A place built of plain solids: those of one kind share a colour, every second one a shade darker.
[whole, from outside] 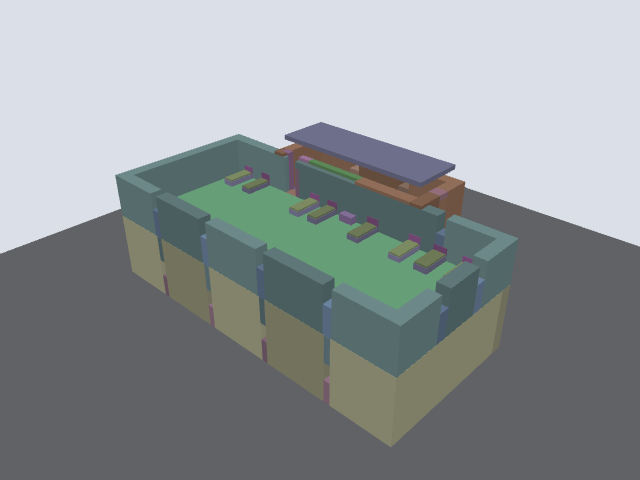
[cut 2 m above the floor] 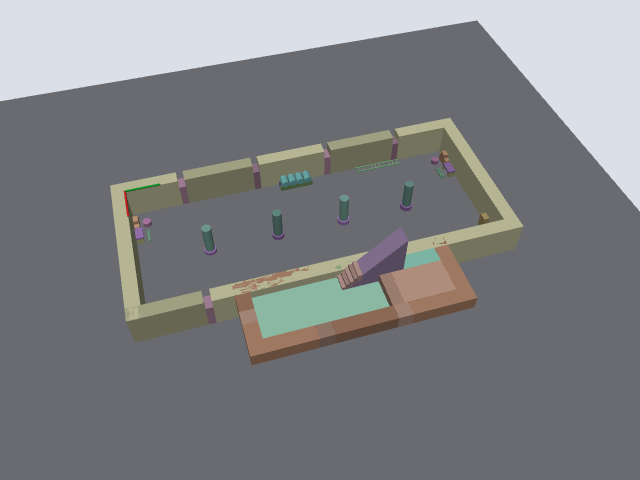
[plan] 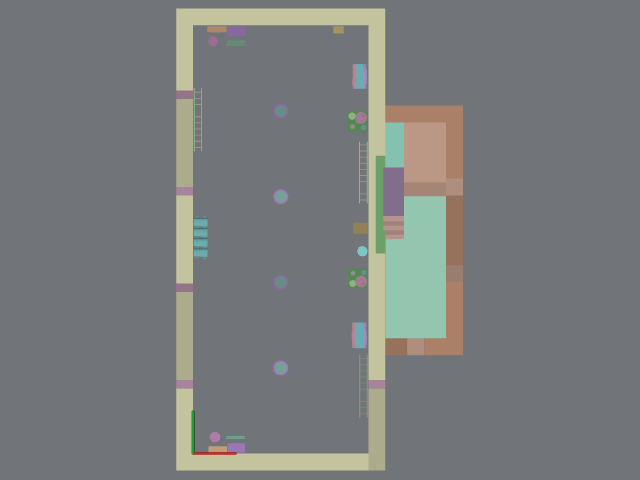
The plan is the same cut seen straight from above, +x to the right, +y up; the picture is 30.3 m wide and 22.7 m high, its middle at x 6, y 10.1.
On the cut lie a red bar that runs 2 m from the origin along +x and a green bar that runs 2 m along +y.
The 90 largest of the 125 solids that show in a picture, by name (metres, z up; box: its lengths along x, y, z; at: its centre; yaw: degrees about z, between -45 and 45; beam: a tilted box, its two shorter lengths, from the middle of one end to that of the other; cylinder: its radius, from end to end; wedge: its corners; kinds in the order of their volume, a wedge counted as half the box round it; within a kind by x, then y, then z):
{
 "wall_undercroft_1": {"box": [0.8, 3.88, 4.54], "at": [-0.4, 1.14, 1.97]},
 "wall_undercroft_2": {"box": [0.8, 4.16, 4.54], "at": [-0.4, 5.56, 1.97]},
 "wall_undercroft_3": {"box": [0.8, 4.16, 4.54], "at": [-0.4, 10.12, 1.97]},
 "wall_undercroft_4": {"box": [0.8, 4.16, 4.54], "at": [-0.4, 14.69, 1.97]},
 "wall_undercroft_5": {"box": [0.8, 3.88, 4.54], "at": [-0.4, 19.11, 1.97]},
 "wall_undercroft_6": {"box": [9.89, 0.8, 4.54], "at": [4.14, -0.4, 1.97]},
 "wall_undercroft_7": {"box": [9.89, 0.8, 4.54], "at": [4.14, 20.65, 1.97]},
 "wall_undercroft_8": {"box": [0.8, 3.88, 4.54], "at": [8.69, 1.14, 1.97]},
 "wall_undercroft_9": {"box": [0.8, 17.57, 4.54], "at": [8.69, 12.27, 1.97]},
 "wall_dorter_1": {"box": [0.8, 3.81, 2.8], "at": [-0.4, 1.1, 5.65]},
 "wall_dorter_2": {"box": [0.8, 4.01, 2.8], "at": [-0.4, 5.56, 5.65]},
 "wall_dorter_3": {"box": [0.8, 4.01, 2.8], "at": [-0.4, 10.12, 5.65]},
 "wall_dorter_4": {"box": [0.8, 4.01, 2.8], "at": [-0.4, 14.69, 5.65]},
 "wall_dorter_5": {"box": [0.8, 3.81, 2.8], "at": [-0.4, 19.15, 5.65]},
 "wall_dorter_6": {"box": [3.02, 0.8, 2.8], "at": [0.71, -0.4, 5.65]},
 "wall_dorter_7": {"box": [2.44, 0.8, 2.8], "at": [4.14, -0.4, 5.65]},
 "wall_dorter_8": {"box": [9.89, 0.8, 2.8], "at": [4.14, 20.65, 5.65]},
 "wall_dorter_9": {"box": [3.02, 0.8, 2.8], "at": [7.58, -0.4, 5.65]},
 "wall_dorter_10": {"box": [0.8, 3.81, 2.8], "at": [8.69, 1.1, 5.65]},
 "wall_dorter_11": {"box": [0.8, 10.98, 2.8], "at": [8.69, 9.04, 5.65]},
 "wall_dorter_12": {"box": [0.8, 5.57, 2.8], "at": [8.69, 18.27, 5.65]},
 "wall_vestibule_1": {"box": [0.8, 4.81, 6.09], "at": [8.69, 7.06, 4.21]},
 "wall_vestibule_2": {"box": [0.8, 0.8, 6.09], "at": [8.69, 16.06, 4.21]},
 "wall_vestibule_3": {"box": [1.83, 0.8, 6.09], "at": [9.21, 5.05, 4.21]},
 "wall_vestibule_4": {"box": [4.47, 0.8, 6.09], "at": [10.52, 16.06, 4.21]},
 "wall_vestibule_5": {"box": [1.83, 0.8, 6.09], "at": [11.84, 5.05, 4.21]},
 "wall_vestibule_6": {"box": [0.8, 3.45, 6.09], "at": [12.36, 6.38, 4.21]},
 "wall_vestibule_7": {"box": [0.8, 3.3, 6.09], "at": [12.36, 10.55, 4.21]},
 "wall_vestibule_8": {"box": [0.8, 3.45, 6.09], "at": [12.36, 14.73, 4.21]},
 "floor_dorter_1": {"box": [8.29, 20.25, 0.4], "at": [4.14, 10.12, 4.35]},
 "wall_right_1": {"box": [0.45, 4.62, 6.09], "at": [8.87, 11.77, 4.21]},
 "over_vestibule_1": {"box": [3.47, 10.8, 0.3], "at": [10.52, 10.55, 8.2]},
 "floor_terrace_1": {"box": [1.99, 0.64, 0.89], "at": [10.96, 12.49, 1.61]},
 "floor_terrace_2": {"box": [1.99, 2.84, 1.44], "at": [10.96, 14.24, 1.88]},
 "wall_vestibule_under_light_1": {"box": [0.8, 0.8, 4.74], "at": [10.52, 5.05, 3.53]},
 "wall_vestibule_under_light_2": {"box": [0.8, 0.8, 4.74], "at": [12.36, 8.5, 3.53]},
 "wall_vestibule_under_light_3": {"box": [0.8, 0.8, 4.74], "at": [12.36, 12.61, 3.53]},
 "floor_vestibule_1": {"box": [2.87, 10.2, 0.3], "at": [10.52, 10.55, 1.31]},
 "mass_under_head_1": {"box": [0.98, 2.14, 3.09], "at": [9.48, 14.59, 2.71]},
 "wall_dorter_under_light_1": {"box": [0.8, 0.55, 1.75], "at": [-0.4, 3.28, 5.12]},
 "wall_dorter_under_light_2": {"box": [0.8, 0.55, 1.75], "at": [-0.4, 7.84, 5.12]},
 "wall_dorter_under_light_3": {"box": [0.8, 0.55, 1.75], "at": [-0.4, 12.41, 5.12]},
 "wall_dorter_under_light_4": {"box": [0.8, 0.55, 1.75], "at": [-0.4, 16.97, 5.12]},
 "wall_dorter_under_light_5": {"box": [0.7, 0.8, 1.75], "at": [2.57, -0.4, 5.12]},
 "wall_dorter_under_light_6": {"box": [0.7, 0.8, 1.75], "at": [5.72, -0.4, 5.12]},
 "wall_dorter_under_light_7": {"box": [0.8, 0.55, 1.75], "at": [8.69, 3.28, 5.12]},
 "fill_under_steps_1": {"wedge": [[8.99, 9.92, 1.16], [8.99, 9.92, 1.22], [8.99, 13.53, 1.16], [8.99, 13.53, 4.34], [9.97, 9.92, 1.16], [9.97, 9.92, 1.22], [9.97, 13.53, 1.16], [9.97, 13.53, 4.34]]},
 "bed_frame_dorter_1": {"box": [1.93, 0.8, 0.32], "at": [7.29, 4.88, 4.71]},
 "bed_frame_dorter_2": {"box": [1.95, 0.81, 0.35], "at": [7.29, 12.72, 4.73]},
 "bed_frame_dorter_3": {"box": [1.91, 0.78, 0.37], "at": [7.3, 19.16, 4.73]},
 "bed_frame_dorter_4": {"box": [1.91, 0.76, 0.36], "at": [7.31, 11.21, 4.73]},
 "bed_frame_dorter_5": {"box": [1.88, 0.87, 0.38], "at": [7.32, 3.15, 4.74]},
 "bed_frame_dorter_6": {"box": [1.88, 0.83, 0.32], "at": [7.32, 7.94, 4.71]},
 "bed_frame_dorter_7": {"box": [1.85, 0.75, 0.3], "at": [7.33, 17.41, 4.7]},
 "wall_undercroft_under_light_1": {"box": [0.8, 0.4, 1.75], "at": [-0.4, 3.28, 0.57]},
 "wall_undercroft_under_light_2": {"box": [0.8, 0.4, 1.75], "at": [-0.4, 7.84, 0.57]},
 "wall_undercroft_under_light_3": {"box": [0.8, 0.4, 1.75], "at": [-0.4, 12.41, 0.57]},
 "wall_undercroft_under_light_4": {"box": [0.8, 0.4, 1.75], "at": [-0.4, 16.97, 0.57]},
 "wall_undercroft_under_light_5": {"box": [0.8, 0.4, 1.75], "at": [8.69, 3.28, 0.57]},
 "wall_undercroft_over_light_1": {"box": [0.8, 0.4, 1.69], "at": [-0.4, 3.28, 3.4]},
 "wall_undercroft_over_light_2": {"box": [0.8, 0.4, 1.69], "at": [-0.4, 7.84, 3.4]},
 "wall_undercroft_over_light_3": {"box": [0.8, 0.4, 1.69], "at": [-0.4, 12.41, 3.4]},
 "wall_undercroft_over_light_4": {"box": [0.8, 0.4, 1.69], "at": [-0.4, 16.97, 3.4]},
 "wall_wallhead_1": {"box": [0.45, 0.9, 3.0], "at": [8.87, 14.08, 5.75]},
 "wall_wallhead_2": {"box": [0.45, 0.62, 3.0], "at": [8.87, 15.79, 5.75]},
 "pier_undercroft_1": {"cylinder": 0.27, "from": [4.14, 4.05, 0.24], "to": [4.14, 4.05, 2.35]},
 "pier_undercroft_2": {"cylinder": 0.27, "from": [4.14, 8.1, 0.27], "to": [4.14, 8.1, 2.35]},
 "pier_undercroft_3": {"cylinder": 0.27, "from": [4.14, 12.15, 0.28], "to": [4.14, 12.15, 2.35]},
 "pier_undercroft_4": {"cylinder": 0.27, "from": [4.14, 16.2, 0.3], "to": [4.14, 16.2, 2.35]},
 "bed_pallet_dorter_1": {"box": [1.81, 0.74, 0.11], "at": [7.26, 4.88, 4.93]},
 "bed_pallet_dorter_2": {"box": [1.83, 0.76, 0.11], "at": [7.26, 12.72, 4.96]},
 "bed_pallet_dorter_3": {"box": [1.79, 0.72, 0.11], "at": [7.27, 19.16, 4.97]},
 "bed_pallet_dorter_4": {"box": [1.79, 0.7, 0.11], "at": [7.28, 11.21, 4.97]},
 "bed_pallet_dorter_5": {"box": [1.76, 0.81, 0.11], "at": [7.29, 3.15, 4.98]},
 "bed_pallet_dorter_6": {"box": [1.76, 0.77, 0.11], "at": [7.29, 7.94, 4.93]},
 "bed_pallet_dorter_7": {"box": [1.73, 0.69, 0.11], "at": [7.3, 17.41, 4.91]},
 "jamb_wall_head_1": {"box": [0.8, 0.35, 2.05], "at": [8.69, 14.36, 5.58]},
 "pier_undercroft_base_1": {"cylinder": 0.35, "from": [4.14, 4.05, 0.0], "to": [4.14, 4.05, 0.24]},
 "pier_undercroft_base_2": {"cylinder": 0.35, "from": [4.14, 8.1, 0.0], "to": [4.14, 8.1, 0.27]},
 "pier_undercroft_base_3": {"cylinder": 0.35, "from": [4.14, 12.15, 0.0], "to": [4.14, 12.15, 0.28]},
 "pier_undercroft_base_4": {"cylinder": 0.35, "from": [4.14, 16.2, 0.0], "to": [4.14, 16.2, 0.3]},
 "threshold_wall_head_1": {"box": [0.8, 1.65, 0.3], "at": [8.69, 15.01, 4.4]},
 "tub_stand_undercroft_1": {"box": [0.96, 0.96, 0.17], "at": [7.78, 15.71, 0.04]},
 "tub_stand_undercroft_2": {"box": [0.92, 0.92, 0.17], "at": [7.8, 8.28, 0.04]},
 "chest_dorter_1": {"box": [0.49, 0.99, 0.49], "at": [8.01, 9.71, 4.8]},
 "wall_vestibule_over_light_1": {"box": [0.8, 0.8, 0.35], "at": [10.52, 5.05, 7.08]},
 "crate_undercroft_1": {"box": [0.7, 0.52, 0.43], "at": [7.91, 10.65, 0.17]},
 "cask_undercroft_1": {"cylinder": 0.24, "from": [8.01, 9.57, 0.0], "to": [8.01, 9.57, 0.69]},
 "stillage_front_undercroft_1": {"box": [0.13, 2.08, 0.4], "at": [0.55, 10.21, 0.15]},
 "tread_1": {"wedge": [[8.99, 10.14, 1.16], [8.99, 10.14, 1.64], [8.99, 10.39, 1.16], [8.99, 10.39, 1.65], [9.97, 10.14, 1.16], [9.97, 10.14, 1.64], [9.97, 10.39, 1.16], [9.97, 10.39, 1.66]]}
}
